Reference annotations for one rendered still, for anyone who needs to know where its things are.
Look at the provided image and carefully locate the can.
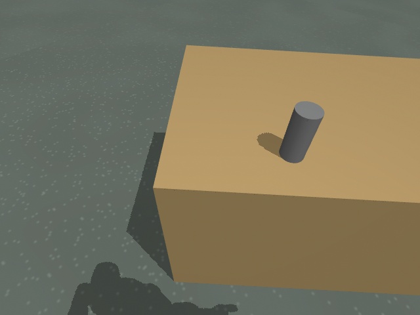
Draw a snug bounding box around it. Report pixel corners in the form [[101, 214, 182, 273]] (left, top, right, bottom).
[[279, 101, 325, 163]]

